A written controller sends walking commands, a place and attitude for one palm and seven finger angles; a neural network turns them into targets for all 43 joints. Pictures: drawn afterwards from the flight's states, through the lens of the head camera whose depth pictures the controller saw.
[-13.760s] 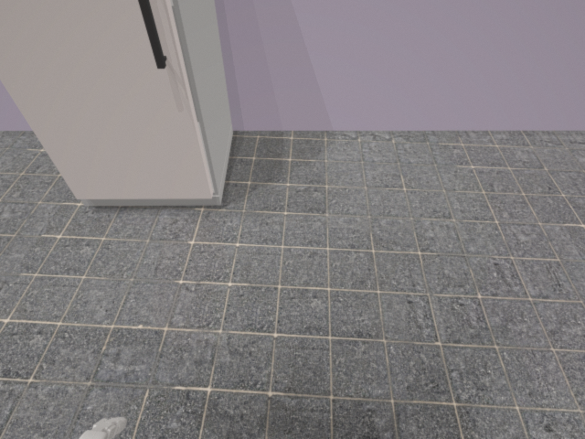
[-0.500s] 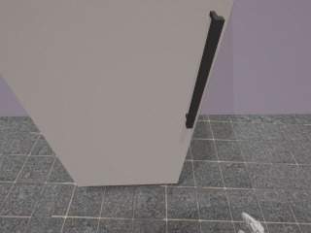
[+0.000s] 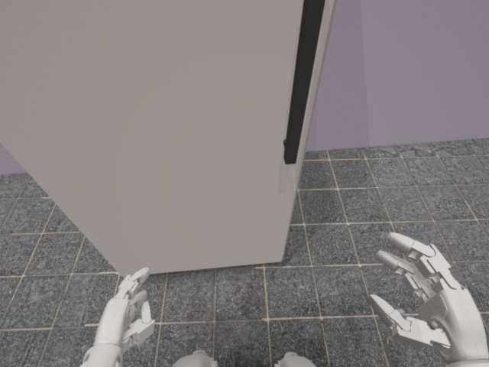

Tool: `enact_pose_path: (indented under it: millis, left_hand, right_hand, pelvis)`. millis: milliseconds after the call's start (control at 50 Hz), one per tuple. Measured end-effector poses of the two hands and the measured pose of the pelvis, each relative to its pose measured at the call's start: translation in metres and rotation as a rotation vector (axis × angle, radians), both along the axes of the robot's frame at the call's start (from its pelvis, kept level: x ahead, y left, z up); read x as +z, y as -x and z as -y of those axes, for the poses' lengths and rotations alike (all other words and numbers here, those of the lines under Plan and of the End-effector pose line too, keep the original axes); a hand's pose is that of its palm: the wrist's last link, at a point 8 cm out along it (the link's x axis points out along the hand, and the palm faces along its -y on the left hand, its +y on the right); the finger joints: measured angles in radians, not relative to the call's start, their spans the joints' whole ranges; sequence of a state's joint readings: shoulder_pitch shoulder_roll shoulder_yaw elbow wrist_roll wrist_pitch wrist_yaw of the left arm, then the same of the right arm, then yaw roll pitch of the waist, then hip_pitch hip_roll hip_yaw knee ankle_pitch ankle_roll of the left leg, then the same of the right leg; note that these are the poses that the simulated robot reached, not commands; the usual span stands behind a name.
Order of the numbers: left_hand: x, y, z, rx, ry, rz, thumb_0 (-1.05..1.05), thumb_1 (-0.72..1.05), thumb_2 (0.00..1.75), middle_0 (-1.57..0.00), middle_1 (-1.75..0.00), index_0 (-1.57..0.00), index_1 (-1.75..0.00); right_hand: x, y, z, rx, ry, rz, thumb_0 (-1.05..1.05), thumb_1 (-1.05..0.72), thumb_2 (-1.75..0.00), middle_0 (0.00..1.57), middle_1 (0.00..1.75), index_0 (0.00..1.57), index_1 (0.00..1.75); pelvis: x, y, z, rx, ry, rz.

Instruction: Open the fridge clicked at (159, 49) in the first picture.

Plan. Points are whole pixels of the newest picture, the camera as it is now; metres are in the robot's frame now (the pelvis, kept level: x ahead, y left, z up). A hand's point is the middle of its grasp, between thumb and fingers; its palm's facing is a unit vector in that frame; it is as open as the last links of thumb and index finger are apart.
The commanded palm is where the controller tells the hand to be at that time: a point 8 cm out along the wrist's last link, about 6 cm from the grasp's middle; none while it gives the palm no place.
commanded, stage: raise the hand to about handle height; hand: right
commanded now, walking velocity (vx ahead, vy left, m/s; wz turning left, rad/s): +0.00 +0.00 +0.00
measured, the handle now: (299, 74) +0.53 -0.08 +0.20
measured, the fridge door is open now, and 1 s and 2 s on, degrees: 0 0 0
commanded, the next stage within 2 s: move the hooked fingers beside the handle in 1.48 s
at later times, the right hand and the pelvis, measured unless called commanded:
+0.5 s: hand (442, 255) +0.25 -0.24 +0.12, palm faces -0.04 +1.00 -0.08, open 12.7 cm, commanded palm +0.22 -0.29 +0.13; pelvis +0.01 -0.01 +0.03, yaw +1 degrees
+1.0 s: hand (485, 198) +0.29 -0.27 +0.19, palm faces -0.02 +1.00 -0.09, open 14.0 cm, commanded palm +0.26 -0.32 +0.19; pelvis +0.02 +0.00 +0.05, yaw +1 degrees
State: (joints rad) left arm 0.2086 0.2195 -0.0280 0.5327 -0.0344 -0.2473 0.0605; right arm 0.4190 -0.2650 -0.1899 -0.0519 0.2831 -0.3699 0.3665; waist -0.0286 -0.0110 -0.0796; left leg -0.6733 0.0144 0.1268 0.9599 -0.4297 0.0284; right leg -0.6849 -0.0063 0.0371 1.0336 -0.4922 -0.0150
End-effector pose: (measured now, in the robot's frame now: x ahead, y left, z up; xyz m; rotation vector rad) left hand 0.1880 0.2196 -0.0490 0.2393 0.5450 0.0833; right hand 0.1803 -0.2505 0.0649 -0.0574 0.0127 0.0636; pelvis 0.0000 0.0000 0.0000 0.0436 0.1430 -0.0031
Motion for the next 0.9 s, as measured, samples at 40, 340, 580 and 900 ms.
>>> enact_pose_path:
  millis: [40, 340, 580, 900]
  left_hand:
    - [-0.005, 0.011, 0.006, 0.016, 0.026, -0.031, 0.01, 0.90, 0.90, -0.20, -0.30, -0.20, -0.30]
    - [0.010, 0.039, -0.011, 0.084, -0.008, -0.050, 0.02, 0.90, 0.90, -0.20, -0.30, -0.20, -0.30]
    - [0.038, 0.007, -0.011, 0.045, -0.024, 0.049, 0.01, 0.90, 0.90, -0.20, -0.30, -0.20, -0.30]
    - [0.037, 0.006, -0.005, 0.021, 0.012, 0.015, 0.01, 0.90, 0.90, -0.20, -0.30, -0.20, -0.30]
  right_hand:
    - [0.004, -0.010, 0.003, 0.024, 0.005, -0.018, 0.02, -0.33, -0.66, 0.24, 0.67, 0.24, 0.66]
    - [0.041, -0.037, 0.026, 0.001, 0.021, -0.015, 0.01, 0.02, -0.51, 0.27, 0.89, 0.27, 0.89]
    - [0.077, -0.056, 0.049, -0.024, 0.023, 0.032, 0.00, 0.30, -0.39, 0.29, 1.07, 0.29, 1.07]
    - [0.119, -0.079, 0.071, -0.039, 0.025, 0.047, -0.01, 0.49, -0.31, 0.30, 1.19, 0.30, 1.19]
  pelvis:
    - [0.003, 0.000, 0.002, 0.004, 0.001, 0.001]
    - [0.024, -0.009, 0.012, 0.021, 0.014, 0.046]
    - [0.038, -0.016, 0.009, 0.015, 0.016, 0.102]
    - [0.048, -0.016, 0.002, 0.013, 0.025, 0.144]
